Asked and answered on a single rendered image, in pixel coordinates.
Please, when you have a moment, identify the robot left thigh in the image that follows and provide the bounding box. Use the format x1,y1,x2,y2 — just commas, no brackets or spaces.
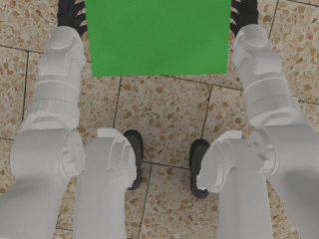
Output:
72,137,135,239

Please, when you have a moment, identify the robot right hand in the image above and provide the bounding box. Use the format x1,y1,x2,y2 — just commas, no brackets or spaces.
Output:
229,0,259,39

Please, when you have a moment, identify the robot right upper arm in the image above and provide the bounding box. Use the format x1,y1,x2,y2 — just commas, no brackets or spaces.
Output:
246,123,319,239

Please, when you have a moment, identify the robot left hand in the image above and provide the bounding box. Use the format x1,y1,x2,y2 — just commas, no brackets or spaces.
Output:
57,0,88,39

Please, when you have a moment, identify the robot left upper arm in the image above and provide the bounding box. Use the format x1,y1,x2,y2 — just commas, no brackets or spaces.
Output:
0,127,86,239

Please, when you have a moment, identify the carton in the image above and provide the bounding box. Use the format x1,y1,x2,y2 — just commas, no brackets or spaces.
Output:
84,0,232,77

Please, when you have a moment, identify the robot left forearm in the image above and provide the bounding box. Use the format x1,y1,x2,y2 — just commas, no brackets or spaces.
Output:
10,26,87,174

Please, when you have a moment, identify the right robot foot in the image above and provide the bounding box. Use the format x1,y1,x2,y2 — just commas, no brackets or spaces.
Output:
188,138,210,199

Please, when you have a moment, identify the robot right forearm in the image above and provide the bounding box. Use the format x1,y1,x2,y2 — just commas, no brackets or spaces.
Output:
231,24,319,137

